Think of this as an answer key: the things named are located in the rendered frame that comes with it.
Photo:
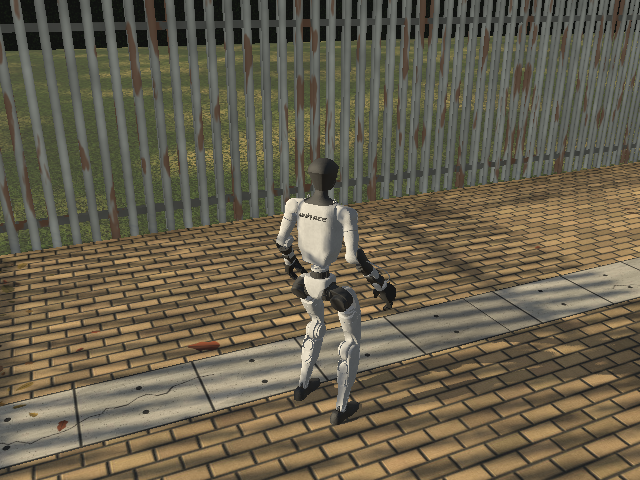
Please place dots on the humanoid robot head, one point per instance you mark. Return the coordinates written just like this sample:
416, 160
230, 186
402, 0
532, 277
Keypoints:
323, 173

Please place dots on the robot left hand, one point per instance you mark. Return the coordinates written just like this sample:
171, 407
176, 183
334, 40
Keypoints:
297, 266

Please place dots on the robot right upper arm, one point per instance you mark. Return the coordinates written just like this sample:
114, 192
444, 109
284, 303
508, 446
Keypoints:
348, 217

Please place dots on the left robot forearm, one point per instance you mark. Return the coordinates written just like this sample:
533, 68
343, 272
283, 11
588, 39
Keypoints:
287, 254

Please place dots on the right robot forearm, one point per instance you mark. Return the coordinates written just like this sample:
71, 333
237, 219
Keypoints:
372, 275

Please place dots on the robot left upper arm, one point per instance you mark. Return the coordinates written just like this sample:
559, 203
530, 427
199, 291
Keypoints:
288, 222

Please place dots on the robot right hand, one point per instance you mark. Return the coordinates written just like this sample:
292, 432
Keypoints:
388, 295

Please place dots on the humanoid robot torso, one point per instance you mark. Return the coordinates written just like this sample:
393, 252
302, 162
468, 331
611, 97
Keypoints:
320, 237

